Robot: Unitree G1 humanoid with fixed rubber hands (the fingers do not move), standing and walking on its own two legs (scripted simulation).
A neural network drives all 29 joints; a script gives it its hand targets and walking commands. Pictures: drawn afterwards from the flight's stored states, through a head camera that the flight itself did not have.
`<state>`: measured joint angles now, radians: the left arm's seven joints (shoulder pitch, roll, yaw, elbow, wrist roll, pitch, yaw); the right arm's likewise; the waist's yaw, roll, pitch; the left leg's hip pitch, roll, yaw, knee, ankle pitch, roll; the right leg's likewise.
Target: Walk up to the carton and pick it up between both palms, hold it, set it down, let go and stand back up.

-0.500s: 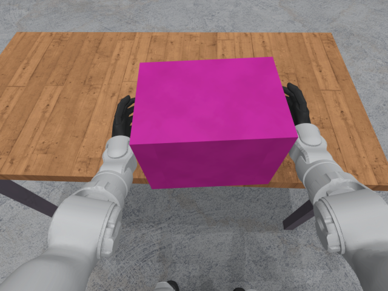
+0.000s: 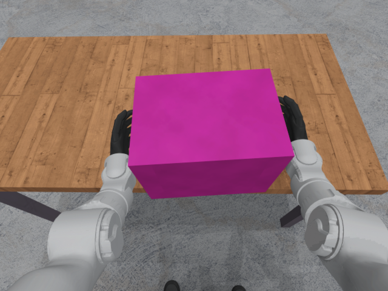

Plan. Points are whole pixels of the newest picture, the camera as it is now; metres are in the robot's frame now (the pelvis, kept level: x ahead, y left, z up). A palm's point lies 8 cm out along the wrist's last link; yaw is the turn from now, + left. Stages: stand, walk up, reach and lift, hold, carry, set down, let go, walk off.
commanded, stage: reach and lift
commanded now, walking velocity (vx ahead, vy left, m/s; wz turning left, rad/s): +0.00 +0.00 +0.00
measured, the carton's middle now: (205, 138) +0.44 -0.01 -0.01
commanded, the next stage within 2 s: none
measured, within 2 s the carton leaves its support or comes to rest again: leaves its support in 1.56 s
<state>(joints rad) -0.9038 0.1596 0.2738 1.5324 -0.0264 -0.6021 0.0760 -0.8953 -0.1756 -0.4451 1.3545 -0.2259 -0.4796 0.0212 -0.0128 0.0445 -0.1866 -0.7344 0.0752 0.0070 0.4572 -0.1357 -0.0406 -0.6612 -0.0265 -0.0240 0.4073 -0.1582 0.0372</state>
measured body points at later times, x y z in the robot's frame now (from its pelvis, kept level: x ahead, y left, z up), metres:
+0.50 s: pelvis +0.01 +0.00 +0.00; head +0.13 +0.00 +0.44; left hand +0.43 +0.18 +0.00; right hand +0.44 -0.20 +0.03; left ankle +0.02 +0.14 -0.73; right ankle +0.00 -0.15 -0.73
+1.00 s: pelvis -0.01 +0.00 +0.00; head +0.12 +0.01 +0.43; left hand +0.42 +0.18 +0.01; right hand +0.43 -0.20 +0.03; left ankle +0.02 +0.14 -0.73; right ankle +0.00 -0.15 -0.73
